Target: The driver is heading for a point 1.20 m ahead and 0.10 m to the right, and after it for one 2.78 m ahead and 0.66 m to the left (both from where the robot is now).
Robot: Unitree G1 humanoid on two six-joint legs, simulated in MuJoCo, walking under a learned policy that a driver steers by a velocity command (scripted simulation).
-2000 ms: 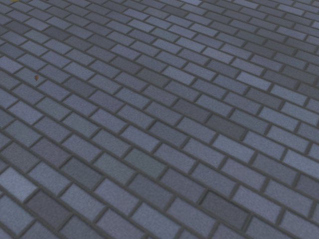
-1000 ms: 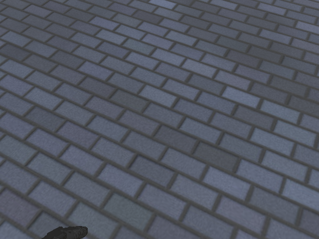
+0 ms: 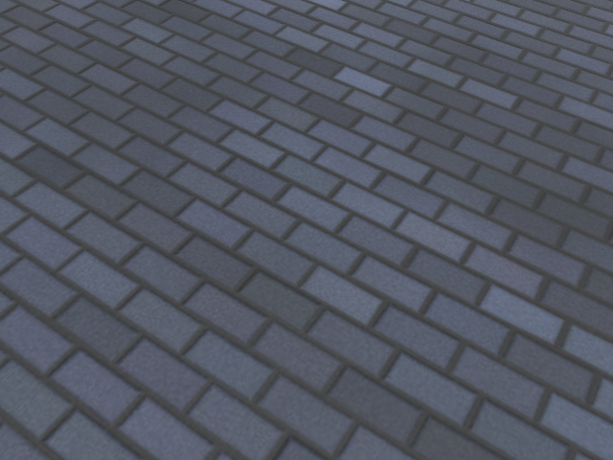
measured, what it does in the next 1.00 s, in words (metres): walks ahead: right foot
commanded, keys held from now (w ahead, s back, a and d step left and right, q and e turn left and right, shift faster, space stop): w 1.00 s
